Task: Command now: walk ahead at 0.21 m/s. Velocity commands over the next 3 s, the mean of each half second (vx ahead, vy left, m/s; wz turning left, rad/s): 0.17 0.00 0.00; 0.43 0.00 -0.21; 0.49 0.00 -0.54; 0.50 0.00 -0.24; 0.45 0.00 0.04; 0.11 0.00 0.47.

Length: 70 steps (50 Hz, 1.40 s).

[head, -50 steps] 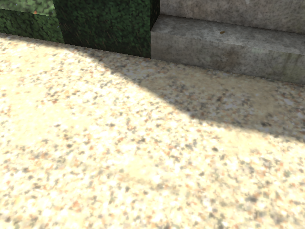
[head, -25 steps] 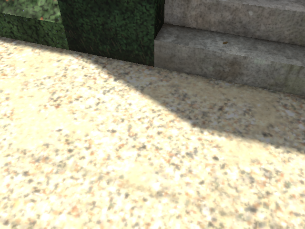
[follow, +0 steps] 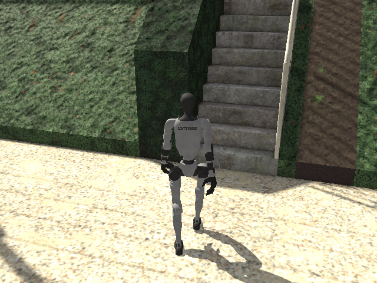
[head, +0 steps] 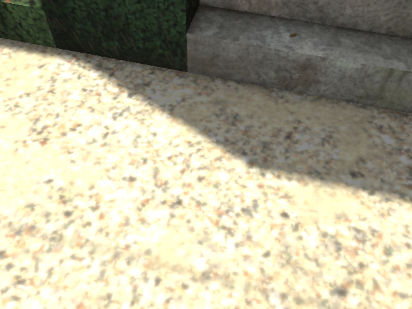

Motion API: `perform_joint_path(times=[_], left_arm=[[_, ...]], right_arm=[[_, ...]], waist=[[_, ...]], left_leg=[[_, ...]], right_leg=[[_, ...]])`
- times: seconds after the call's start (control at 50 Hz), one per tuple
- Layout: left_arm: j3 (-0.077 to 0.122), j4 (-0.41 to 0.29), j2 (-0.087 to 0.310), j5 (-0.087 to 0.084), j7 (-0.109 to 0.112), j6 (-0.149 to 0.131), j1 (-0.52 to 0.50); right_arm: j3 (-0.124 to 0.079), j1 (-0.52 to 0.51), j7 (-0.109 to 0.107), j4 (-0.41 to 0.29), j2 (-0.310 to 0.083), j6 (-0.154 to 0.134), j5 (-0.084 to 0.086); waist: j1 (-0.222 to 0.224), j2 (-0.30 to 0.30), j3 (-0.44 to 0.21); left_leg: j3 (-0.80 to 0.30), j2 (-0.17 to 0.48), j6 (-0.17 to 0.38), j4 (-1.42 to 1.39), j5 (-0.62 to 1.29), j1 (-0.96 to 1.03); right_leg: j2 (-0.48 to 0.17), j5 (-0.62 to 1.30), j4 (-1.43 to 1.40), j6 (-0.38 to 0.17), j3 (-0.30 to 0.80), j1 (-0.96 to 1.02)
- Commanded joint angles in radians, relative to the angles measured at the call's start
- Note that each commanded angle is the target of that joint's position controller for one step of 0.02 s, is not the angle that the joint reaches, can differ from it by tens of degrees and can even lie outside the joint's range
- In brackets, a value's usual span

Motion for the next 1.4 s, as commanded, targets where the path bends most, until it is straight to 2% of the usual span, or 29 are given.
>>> perform_joint_path(times=[0.02, 0.04, 0.06, 0.08, 0.12, 0.18, 0.22, 0.26, 0.34, 0.38, 0.44, 0.5, 0.52, 0.54, 0.56, 0.58, 0.64, 0.78, 0.88, 0.92, 0.96, 0.98, 1.0, 1.02, 1.04, 1.08, 1.12, 1.18, 1.4], left_arm=[[0.027, 0.080, 0.095, 0.006, 0.022, -0.019, 0.353], [0.042, 0.112, 0.156, 0.031, 0.026, -0.032, 0.460], [0.051, 0.114, 0.222, 0.048, 0.016, -0.037, 0.508], [0.052, 0.106, 0.211, -0.007, 0.009, -0.027, 0.487], [0.020, 0.053, 0.091, -0.022, 0.019, -0.016, 0.250], [-0.014, 0.080, 0.012, -0.004, 0.037, -0.024, 0.254], [-0.020, 0.095, 0.034, 0.009, 0.035, -0.033, 0.274], [-0.020, 0.098, 0.065, 0.016, 0.034, -0.030, 0.296], [0.013, 0.105, 0.143, -0.001, 0.029, 0.014, 0.364], [0.019, 0.105, 0.132, 0.001, 0.030, 0.031, 0.380], [0.029, 0.107, 0.132, 0.000, 0.031, 0.034, 0.387], [0.038, 0.091, 0.127, -0.015, 0.031, 0.039, 0.343], [0.034, 0.070, 0.097, -0.015, 0.028, 0.035, 0.307], [0.018, 0.037, 0.026, -0.016, 0.021, 0.025, 0.269], [0.016, 0.014, 0.027, -0.002, 0.013, 0.018, 0.234], [0.028, 0.009, 0.083, 0.029, 0.002, 0.012, 0.205], [0.039, 0.032, 0.093, 0.024, -0.021, 0.004, 0.229], [0.029, -0.039, 0.039, 0.016, -0.025, 0.018, 0.055], [0.015, -0.109, 0.036, 0.018, -0.035, 0.014, -0.056], [0.024, -0.108, 0.057, 0.020, -0.030, 0.010, -0.010], [0.047, -0.053, 0.098, 0.017, -0.022, -0.001, 0.191], [0.067, -0.008, 0.135, 0.025, -0.017, -0.006, 0.332], [0.096, 0.001, 0.225, 0.042, -0.006, -0.008, 0.443], [0.113, -0.002, 0.291, 0.026, -0.008, 0.005, 0.446], [0.110, -0.006, 0.287, 0.010, -0.006, 0.015, 0.398], [0.084, -0.015, 0.191, 0.006, 0.001, 0.009, 0.291], [0.066, -0.022, 0.139, -0.002, 0.010, -0.004, 0.250], [0.066, -0.017, 0.165, -0.013, 0.013, -0.027, 0.300], [0.063, -0.028, 0.188, -0.004, 0.025, -0.017, 0.525]], right_arm=[[-0.026, -0.016, -0.006, -0.021, -0.171, -0.010, 0.020], [-0.021, -0.003, -0.004, -0.036, -0.146, -0.011, 0.032], [-0.009, 0.145, -0.012, -0.029, -0.038, 0.004, 0.052], [-0.029, 0.204, -0.017, 0.002, -0.080, 0.023, 0.051], [-0.037, 0.003, -0.005, -0.048, -0.101, 0.039, -0.009], [-0.038, -0.029, 0.011, -0.047, -0.056, 0.078, -0.021], [-0.027, -0.011, 0.005, -0.035, -0.016, 0.101, -0.009], [-0.026, -0.064, -0.006, -0.040, -0.033, 0.119, -0.008], [-0.036, -0.162, 0.006, -0.070, -0.095, 0.123, -0.021], [-0.037, -0.214, 0.020, -0.090, -0.089, 0.108, -0.023], [-0.033, -0.209, 0.024, -0.091, -0.059, 0.082, -0.015], [-0.035, -0.076, 0.014, -0.039, -0.048, 0.067, -0.005], [-0.040, -0.018, 0.006, -0.022, -0.075, 0.059, -0.010], [-0.046, 0.063, -0.004, -0.014, -0.119, 0.049, -0.018], [-0.071, 0.038, -0.005, -0.020, -0.205, 0.049, -0.003], [-0.071, -0.017, -0.006, -0.032, -0.180, 0.048, -0.001], [-0.067, -0.072, 0.002, -0.060, -0.151, 0.022, 0.006], [-0.055, 0.017, 0.002, -0.046, -0.124, -0.009, -0.010], [-0.058, 0.025, -0.004, -0.048, -0.162, -0.017, -0.010], [-0.064, 0.007, -0.009, -0.051, -0.192, -0.016, -0.007], [-0.076, -0.013, -0.012, -0.057, -0.230, -0.004, -0.007], [-0.078, -0.022, -0.009, -0.069, -0.239, 0.001, -0.003], [-0.070, -0.025, 0.002, -0.113, -0.202, 0.000, 0.013], [-0.068, -0.025, 0.020, -0.167, -0.151, -0.011, 0.028], [-0.081, -0.161, 0.027, -0.211, -0.212, -0.023, 0.018], [-0.077, -0.235, 0.028, -0.240, -0.192, -0.039, 0.015], [-0.077, -0.219, 0.029, -0.250, -0.167, -0.003, -0.020], [-0.081, -0.246, 0.039, -0.279, -0.160, 0.042, -0.032], [-0.065, -0.682, 0.059, -0.469, -0.183, 0.053, -0.019]], waist=[[0.195, 0.148, -0.090], [0.211, 0.084, -0.173], [0.136, -0.134, -0.335], [0.120, -0.057, -0.422], [0.080, -0.026, -0.145], [0.018, -0.003, -0.080], [-0.006, -0.026, -0.093], [0.009, -0.059, -0.092], [0.051, -0.126, -0.057], [0.058, -0.088, -0.005], [0.049, -0.038, 0.014], [-0.001, -0.022, 0.043], [-0.016, 0.036, 0.060], [-0.031, 0.205, 0.014], [-0.018, 0.269, 0.119], [0.017, 0.143, 0.161], [0.072, 0.067, 0.094], [0.034, 0.093, 0.091], [0.013, 0.122, 0.101], [0.045, 0.135, 0.060], [0.131, 0.146, -0.069], [0.193, 0.131, -0.151], [0.231, 0.026, -0.253], [0.182, -0.196, -0.369], [0.180, -0.053, -0.303], [0.111, 0.054, -0.105], [0.045, 0.043, -0.067], [0.029, 0.010, -0.051], [0.165, -0.049, -0.015]], left_leg=[[-0.047, 0.168, 0.033, 0.363, 1.081, -0.188], [-0.033, 0.120, 0.021, 0.577, 0.718, -0.323], [0.012, -0.024, -0.002, 0.969, -0.241, -0.507], [-0.125, -0.023, -0.004, 1.070, -0.178, -0.511], [-0.094, 0.040, -0.015, 1.010, -0.043, -0.568], [-0.088, 0.074, -0.026, 0.801, 0.017, -0.394], [-0.067, 0.059, -0.033, 0.655, 0.006, -0.328], [-0.053, 0.050, -0.034, 0.519, -0.011, -0.330], [-0.001, 0.034, -0.019, 0.479, -0.014, -0.384], [0.005, 0.043, -0.007, 0.476, -0.028, -0.424], [0.014, 0.035, 0.017, 0.374, -0.038, -0.389], [0.045, -0.001, 0.061, 0.078, 0.045, -0.180], [-0.044, 0.060, 0.081, -0.012, -0.013, -0.076], [-0.327, 0.271, 0.114, -0.154, -0.209, 0.035], [-0.558, 0.416, 0.176, -0.269, -0.384, -0.052], [-0.523, 0.405, 0.182, -0.270, -0.353, -0.138], [-0.330, 0.304, 0.137, -0.260, -0.056, -0.110], [-0.061, 0.254, 0.108, -0.211, 0.387, -0.107], [0.052, 0.271, 0.093, -0.153, 0.634, -0.079], [0.099, 0.280, 0.079, -0.026, 0.963, -0.034], [0.134, 0.283, 0.064, 0.270, 1.196, -0.026], [0.149, 0.265, 0.046, 0.484, 1.083, -0.126], [0.152, 0.222, 0.017, 0.803, 0.726, -0.411], [0.061, -0.007, -0.026, 1.167, -0.071, -0.709], [-0.097, 0.054, -0.004, 1.192, 0.008, -0.816], [-0.086, 0.134, 0.003, 1.040, 0.138, -0.791], [-0.096, 0.160, -0.020, 0.933, 0.132, -0.685], [-0.069, 0.158, -0.059, 0.825, 0.148, -0.691], [-0.045, 0.080, -0.087, 0.423, 0.417, -0.876]], right_leg=[[0.039, 0.193, -0.183, -0.050, 0.004, 0.452], [-0.108, 0.457, -0.151, -0.074, 0.119, 0.655], [-0.438, 1.101, -0.045, -0.219, 0.443, 0.871], [-0.463, 1.028, -0.120, -0.305, 0.537, 0.809], [-0.362, 0.514, -0.306, -0.263, 0.423, 0.485], [-0.257, 0.525, -0.366, -0.165, 0.235, 0.265], [-0.223, 0.535, -0.359, -0.136, 0.182, 0.239], [-0.215, 0.353, -0.371, -0.124, 0.189, 0.248], [-0.241, -0.461, -0.512, -0.130, 0.334, 0.221], [-0.275, -0.575, -0.551, -0.136, 0.389, 0.205], [-0.276, -0.567, -0.538, -0.138, 0.384, 0.209], [-0.204, -0.621, -0.444, -0.103, 0.309, 0.110], [-0.155, -0.590, -0.321, -0.074, 0.252, 0.003], [-0.057, -0.521, -0.031, -0.034, 0.118, -0.129], [0.020, -0.382, 0.127, -0.010, 0.029, -0.266], [-0.045, -0.289, 0.210, -0.006, 0.103, -0.249], [-0.058, -0.160, 0.287, 0.031, 0.101, -0.216], [-0.055, -0.011, 0.258, 0.047, 0.087, -0.238], [-0.044, -0.014, 0.038, -0.013, -0.014, -0.096], [0.004, -0.078, -0.001, -0.058, -0.059, 0.013], [0.078, -0.121, -0.037, -0.106, -0.085, 0.239], [0.079, -0.100, -0.097, -0.136, -0.050, 0.446], [-0.133, -0.268, -0.137, -0.210, 0.253, 0.717], [-0.392, -0.253, -0.319, -0.345, 0.842, 0.888], [-0.354, -0.216, -0.363, -0.315, 0.787, 0.831], [-0.295, -0.017, -0.392, -0.247, 0.557, 0.564], [-0.209, 0.099, -0.414, -0.209, 0.436, 0.407], [-0.163, 0.163, -0.436, -0.207, 0.379, 0.357], [-0.133, 0.367, -0.373, -0.121, 0.440, 0.583]])
Next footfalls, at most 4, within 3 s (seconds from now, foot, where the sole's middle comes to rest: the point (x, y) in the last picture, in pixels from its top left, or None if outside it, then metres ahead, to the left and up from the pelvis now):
0.04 right None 0.19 -0.06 -0.77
0.52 left None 0.13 0.09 -0.77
0.98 right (240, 304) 0.45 -0.12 -0.77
1.56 left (223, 199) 0.82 -0.10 -0.77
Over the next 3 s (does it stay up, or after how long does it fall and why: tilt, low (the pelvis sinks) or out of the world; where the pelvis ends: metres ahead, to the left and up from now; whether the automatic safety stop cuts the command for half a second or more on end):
stays up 1.02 -0.41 0.01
